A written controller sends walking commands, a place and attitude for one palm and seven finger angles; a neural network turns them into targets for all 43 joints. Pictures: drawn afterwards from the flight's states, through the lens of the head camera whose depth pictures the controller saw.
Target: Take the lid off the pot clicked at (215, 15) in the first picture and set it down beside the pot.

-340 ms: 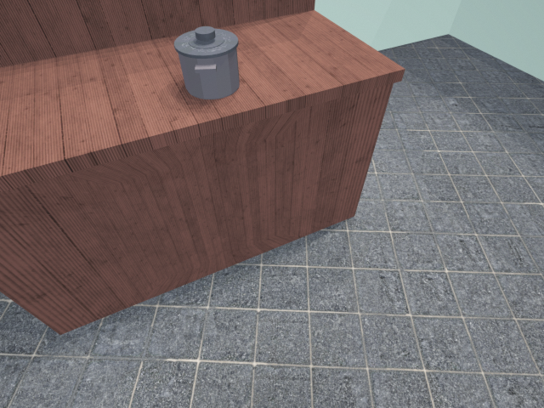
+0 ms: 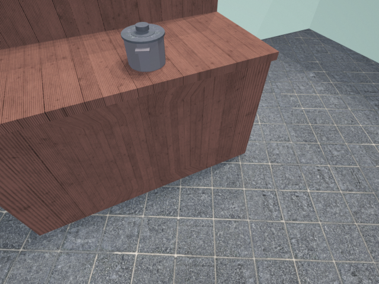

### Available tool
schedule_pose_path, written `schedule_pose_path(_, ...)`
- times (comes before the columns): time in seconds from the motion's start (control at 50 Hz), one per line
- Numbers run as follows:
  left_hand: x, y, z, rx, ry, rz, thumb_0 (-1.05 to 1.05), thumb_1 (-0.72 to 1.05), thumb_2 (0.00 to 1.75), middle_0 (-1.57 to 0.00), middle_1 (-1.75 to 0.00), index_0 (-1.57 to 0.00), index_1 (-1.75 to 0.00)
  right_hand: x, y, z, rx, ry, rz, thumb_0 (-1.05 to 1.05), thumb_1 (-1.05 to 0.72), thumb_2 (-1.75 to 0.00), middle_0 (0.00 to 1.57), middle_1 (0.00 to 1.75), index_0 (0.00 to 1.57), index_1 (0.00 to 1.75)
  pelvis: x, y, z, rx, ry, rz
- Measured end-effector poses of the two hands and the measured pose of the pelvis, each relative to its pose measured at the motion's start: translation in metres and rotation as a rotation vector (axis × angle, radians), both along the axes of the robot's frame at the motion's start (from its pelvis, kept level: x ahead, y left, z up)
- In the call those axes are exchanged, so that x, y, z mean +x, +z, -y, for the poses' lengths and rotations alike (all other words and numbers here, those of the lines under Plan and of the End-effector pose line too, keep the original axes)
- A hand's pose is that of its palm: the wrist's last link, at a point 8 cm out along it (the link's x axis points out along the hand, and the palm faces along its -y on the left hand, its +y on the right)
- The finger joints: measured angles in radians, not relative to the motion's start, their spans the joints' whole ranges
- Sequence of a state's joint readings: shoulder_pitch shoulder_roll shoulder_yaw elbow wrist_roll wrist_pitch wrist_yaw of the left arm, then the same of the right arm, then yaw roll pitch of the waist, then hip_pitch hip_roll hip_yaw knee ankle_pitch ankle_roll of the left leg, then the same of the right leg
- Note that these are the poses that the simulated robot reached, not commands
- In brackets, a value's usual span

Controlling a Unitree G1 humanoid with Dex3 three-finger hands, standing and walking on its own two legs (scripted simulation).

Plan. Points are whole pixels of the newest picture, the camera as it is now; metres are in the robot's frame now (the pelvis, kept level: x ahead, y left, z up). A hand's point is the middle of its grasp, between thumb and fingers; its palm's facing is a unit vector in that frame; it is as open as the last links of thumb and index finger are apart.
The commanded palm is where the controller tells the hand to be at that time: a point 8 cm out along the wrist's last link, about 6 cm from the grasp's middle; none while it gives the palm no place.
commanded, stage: look at it before walking up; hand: left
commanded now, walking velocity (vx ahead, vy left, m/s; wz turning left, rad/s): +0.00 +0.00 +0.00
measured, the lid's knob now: (142, 26) +0.94 +0.23 +0.13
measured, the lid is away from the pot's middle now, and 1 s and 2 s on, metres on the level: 0.00 0.00 0.00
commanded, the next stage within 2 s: walk to a spot facing it in 0.30 s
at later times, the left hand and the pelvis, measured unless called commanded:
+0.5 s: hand out of the picture +0.04 +0.22 -0.17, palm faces -0.01 -0.96 -0.28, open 7.4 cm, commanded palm none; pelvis +0.00 +0.01 +0.00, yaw -1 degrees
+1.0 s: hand out of the picture +0.04 +0.16 -0.16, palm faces -0.18 -0.94 -0.28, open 7.4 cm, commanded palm none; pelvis -0.02 -0.04 +0.00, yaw -16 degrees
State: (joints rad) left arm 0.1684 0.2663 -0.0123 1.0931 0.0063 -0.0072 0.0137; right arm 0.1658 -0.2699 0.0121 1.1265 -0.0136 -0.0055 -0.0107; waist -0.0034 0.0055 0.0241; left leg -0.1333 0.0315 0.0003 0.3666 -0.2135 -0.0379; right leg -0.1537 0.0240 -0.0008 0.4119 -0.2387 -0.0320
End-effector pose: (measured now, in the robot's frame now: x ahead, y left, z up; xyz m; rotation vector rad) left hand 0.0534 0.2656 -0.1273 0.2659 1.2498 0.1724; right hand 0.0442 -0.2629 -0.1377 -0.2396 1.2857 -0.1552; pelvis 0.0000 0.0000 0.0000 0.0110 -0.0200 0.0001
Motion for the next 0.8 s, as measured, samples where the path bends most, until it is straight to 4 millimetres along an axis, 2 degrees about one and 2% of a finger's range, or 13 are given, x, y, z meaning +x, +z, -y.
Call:
schedule_pose_path(0.54,-0.018,-0.008,-0.001,-0.019,0.011,-0.049,0.01,0.91,0.90,-0.21,-0.30,-0.20,-0.30,-0.015,-0.002,-0.016,0.006,-0.043,-0.007,0.01,-0.90,-0.89,0.20,0.30,0.20,0.30,-0.004,-0.002,-0.008,-0.001,-0.037,-0.001)
schedule_pose_path(0.68,-0.017,-0.017,0.007,-0.034,-0.037,-0.083,0.01,0.91,0.90,-0.20,-0.30,-0.20,-0.30,-0.032,-0.011,-0.021,0.029,-0.125,0.016,0.01,-0.90,-0.89,0.20,0.30,0.20,0.30,-0.013,-0.010,-0.007,0.017,-0.106,-0.005)
schedule_pose_path(0.8,-0.008,-0.015,0.024,-0.003,-0.092,-0.088,0.01,0.91,0.90,-0.20,-0.30,-0.20,-0.30,-0.053,-0.031,-0.005,0.065,-0.206,0.025,0.01,-0.90,-0.89,0.21,0.30,0.20,0.30,-0.018,-0.021,0.010,0.047,-0.196,-0.001)
